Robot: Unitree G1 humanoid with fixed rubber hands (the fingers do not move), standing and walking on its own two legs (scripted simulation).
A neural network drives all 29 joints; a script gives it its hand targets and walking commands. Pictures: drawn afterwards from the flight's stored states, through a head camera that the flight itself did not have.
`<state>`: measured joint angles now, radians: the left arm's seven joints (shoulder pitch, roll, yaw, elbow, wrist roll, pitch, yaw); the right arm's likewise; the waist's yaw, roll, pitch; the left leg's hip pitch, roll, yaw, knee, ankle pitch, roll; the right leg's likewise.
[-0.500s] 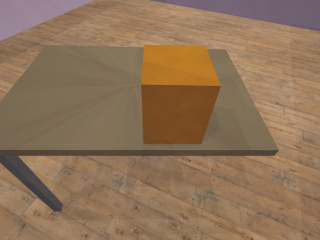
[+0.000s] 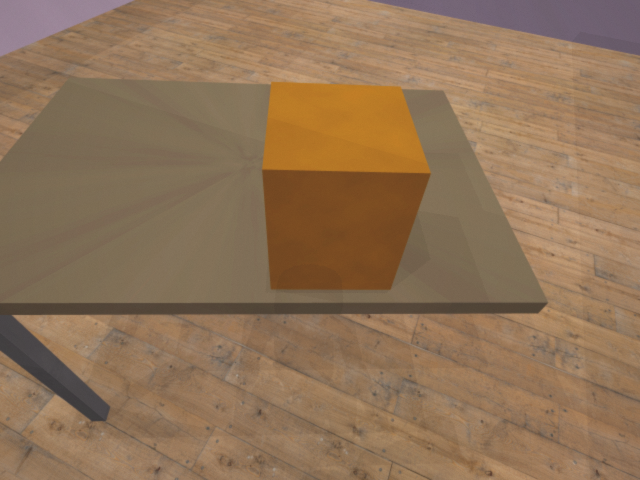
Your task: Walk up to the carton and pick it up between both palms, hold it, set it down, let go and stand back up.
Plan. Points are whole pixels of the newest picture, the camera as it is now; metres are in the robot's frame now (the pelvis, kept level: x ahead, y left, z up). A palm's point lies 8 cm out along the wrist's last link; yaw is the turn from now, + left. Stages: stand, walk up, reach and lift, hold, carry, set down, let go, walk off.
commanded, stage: walk up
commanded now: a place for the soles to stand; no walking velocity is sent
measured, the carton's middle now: (333, 190) +0.52 -0.01 +0.06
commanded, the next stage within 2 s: none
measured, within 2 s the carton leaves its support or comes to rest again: neither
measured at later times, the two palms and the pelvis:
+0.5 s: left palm out of the picture +0.04 +0.09 -0.14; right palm out of the picture +0.07 -0.42 -0.14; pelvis +0.02 -0.16 -0.01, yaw +6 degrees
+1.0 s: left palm out of the picture -0.03 +0.15 -0.15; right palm out of the picture +0.06 -0.31 -0.13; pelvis +0.02 -0.10 +0.00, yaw +9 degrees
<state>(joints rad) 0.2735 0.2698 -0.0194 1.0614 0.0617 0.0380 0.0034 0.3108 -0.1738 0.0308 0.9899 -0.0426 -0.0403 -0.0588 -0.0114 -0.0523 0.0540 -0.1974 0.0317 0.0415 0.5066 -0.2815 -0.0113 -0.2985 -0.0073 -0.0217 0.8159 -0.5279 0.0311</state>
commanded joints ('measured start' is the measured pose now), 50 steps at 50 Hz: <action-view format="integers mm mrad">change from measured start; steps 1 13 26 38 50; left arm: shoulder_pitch -97 136 67 1 102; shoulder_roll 80 277 162 102 70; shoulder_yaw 38 82 73 17 11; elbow -133 -79 -153 -157 -97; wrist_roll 13 -65 -23 -31 -26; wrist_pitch -6 -17 -55 -14 -71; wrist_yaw -21 8 67 2 19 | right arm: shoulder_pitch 170 202 -19 177 -12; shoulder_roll -223 -101 -231 -180 -206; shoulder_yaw -76 -18 -86 -75 -39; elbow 11 -65 -116 -27 -53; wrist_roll -9 0 -15 44 18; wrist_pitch -7 47 100 35 3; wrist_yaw -41 24 34 60 47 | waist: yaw -40 21 62 -29 31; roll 132 -243 14 -3 195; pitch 126 -21 14 -35 -33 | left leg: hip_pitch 93 -276 -377 75 52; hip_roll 335 -37 43 28 163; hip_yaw -362 -94 -125 -70 -112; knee -279 504 571 -72 -31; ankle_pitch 11 -470 -294 6 533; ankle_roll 230 9 -37 39 102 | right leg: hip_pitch -357 82 145 -129 93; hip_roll -140 -340 -476 -158 -48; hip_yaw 108 419 431 -84 12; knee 174 -570 -558 -267 -343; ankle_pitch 77 109 143 32 498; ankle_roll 42 -51 -291 -52 -53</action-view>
